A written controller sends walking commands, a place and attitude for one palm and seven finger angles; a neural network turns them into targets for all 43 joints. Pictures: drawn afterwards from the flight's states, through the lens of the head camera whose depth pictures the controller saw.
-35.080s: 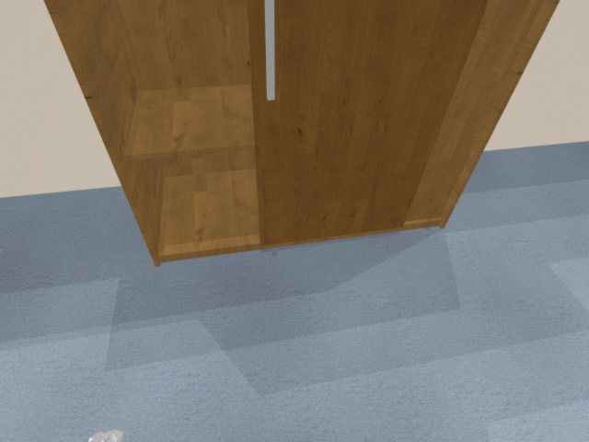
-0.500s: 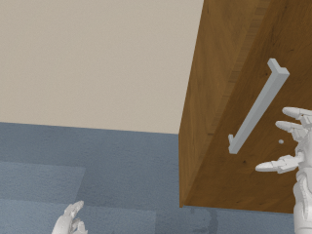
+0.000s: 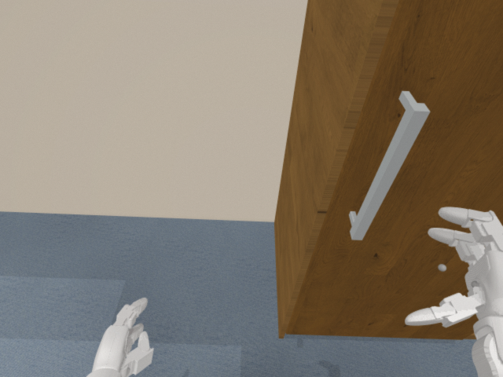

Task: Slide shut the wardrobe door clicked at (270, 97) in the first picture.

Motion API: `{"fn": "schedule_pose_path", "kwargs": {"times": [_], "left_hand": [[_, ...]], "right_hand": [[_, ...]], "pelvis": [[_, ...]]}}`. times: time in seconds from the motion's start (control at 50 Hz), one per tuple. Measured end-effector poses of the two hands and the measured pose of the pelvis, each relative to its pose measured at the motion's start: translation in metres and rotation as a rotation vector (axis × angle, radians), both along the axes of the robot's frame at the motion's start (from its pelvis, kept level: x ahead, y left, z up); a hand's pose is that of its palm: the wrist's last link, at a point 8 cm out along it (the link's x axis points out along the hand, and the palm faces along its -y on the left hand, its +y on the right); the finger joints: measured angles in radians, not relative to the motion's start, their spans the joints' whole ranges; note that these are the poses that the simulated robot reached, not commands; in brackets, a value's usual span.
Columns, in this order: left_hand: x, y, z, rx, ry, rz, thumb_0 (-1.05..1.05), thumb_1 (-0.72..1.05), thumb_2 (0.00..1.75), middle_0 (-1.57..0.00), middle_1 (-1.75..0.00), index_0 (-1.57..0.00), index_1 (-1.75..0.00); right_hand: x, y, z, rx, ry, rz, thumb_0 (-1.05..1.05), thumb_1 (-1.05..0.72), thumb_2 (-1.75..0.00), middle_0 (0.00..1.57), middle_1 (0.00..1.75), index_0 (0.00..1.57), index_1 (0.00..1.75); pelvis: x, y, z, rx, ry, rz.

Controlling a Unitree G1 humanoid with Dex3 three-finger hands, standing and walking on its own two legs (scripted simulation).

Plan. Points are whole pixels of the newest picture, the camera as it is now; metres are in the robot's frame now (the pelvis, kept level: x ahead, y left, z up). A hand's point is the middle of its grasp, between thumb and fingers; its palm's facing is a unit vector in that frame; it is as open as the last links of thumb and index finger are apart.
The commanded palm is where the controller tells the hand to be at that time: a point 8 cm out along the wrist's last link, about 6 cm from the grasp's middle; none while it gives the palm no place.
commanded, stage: slip the hand off the handle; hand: right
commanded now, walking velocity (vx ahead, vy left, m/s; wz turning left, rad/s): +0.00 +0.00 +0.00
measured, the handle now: (377, 176) +0.40 -0.20 +0.14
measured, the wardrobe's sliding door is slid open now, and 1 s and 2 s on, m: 0.00 0.00 0.00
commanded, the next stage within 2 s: draw the hand back to the body in 0.12 s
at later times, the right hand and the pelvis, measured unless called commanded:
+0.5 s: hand (460, 278) +0.22 -0.25 +0.14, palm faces +0.07 +1.00 -0.07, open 14.7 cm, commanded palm +0.18 -0.30 +0.14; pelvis +0.01 +0.00 +0.00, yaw -1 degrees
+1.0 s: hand (485, 286) +0.21 -0.27 +0.15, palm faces +0.44 +0.84 -0.33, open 13.1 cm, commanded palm +0.16 -0.30 +0.17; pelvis +0.01 +0.00 +0.01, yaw +0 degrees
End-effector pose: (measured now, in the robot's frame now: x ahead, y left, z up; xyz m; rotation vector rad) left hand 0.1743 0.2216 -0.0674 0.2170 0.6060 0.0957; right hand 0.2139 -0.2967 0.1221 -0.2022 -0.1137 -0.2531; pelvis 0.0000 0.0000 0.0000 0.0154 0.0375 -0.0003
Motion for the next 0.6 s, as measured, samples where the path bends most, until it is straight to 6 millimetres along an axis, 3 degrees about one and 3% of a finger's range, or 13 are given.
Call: {"fn": "schedule_pose_path", "kwargs": {"times": [0.22,0.42,0.52,0.6], "left_hand": [[0.003,-0.002,0.000,0.019,-0.002,-0.036,0.01,0.90,0.90,-0.20,-0.30,-0.20,-0.30],[0.008,-0.001,0.008,0.008,-0.077,0.004,0.01,0.90,0.90,-0.20,-0.30,-0.20,-0.30],[0.015,-0.002,0.023,-0.011,-0.160,0.006,0.01,0.90,0.90,-0.20,-0.30,-0.20,-0.30],[0.020,-0.003,0.029,-0.014,-0.184,-0.012,0.01,0.90,0.90,-0.20,-0.30,-0.20,-0.30]], "right_hand": [[-0.032,-0.005,-0.003,-0.017,0.014,-0.044,-0.01,0.55,-0.20,0.25,1.15,0.26,1.15],[-0.019,0.000,0.005,0.121,0.073,0.184,-0.01,0.55,-0.20,0.25,1.15,0.26,1.15],[-0.020,-0.007,0.020,0.133,0.058,0.174,-0.01,0.55,-0.20,0.25,1.15,0.26,1.15],[-0.029,-0.010,0.020,0.155,0.059,0.131,-0.01,0.55,-0.20,0.25,1.15,0.26,1.15]], "pelvis": [[0.003,0.000,-0.002,0.006,-0.002,-0.013],[0.010,-0.002,0.002,0.011,-0.032,-0.020],[0.014,-0.003,0.005,0.008,-0.047,-0.010],[0.015,-0.003,0.006,0.007,-0.050,-0.009]]}}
